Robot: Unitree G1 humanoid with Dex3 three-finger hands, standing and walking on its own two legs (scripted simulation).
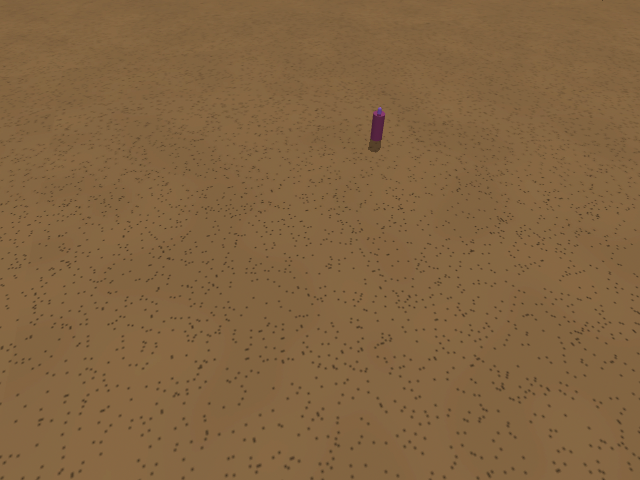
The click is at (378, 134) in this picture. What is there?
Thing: necked bottle
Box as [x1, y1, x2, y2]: [370, 107, 384, 140]
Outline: 380,107 373,112 370,137 373,140 379,140 381,138 384,112 381,110
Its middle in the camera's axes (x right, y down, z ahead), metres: +0.32 -0.65 +2.18
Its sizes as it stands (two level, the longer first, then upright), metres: 0.065 0.065 0.188
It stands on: the floor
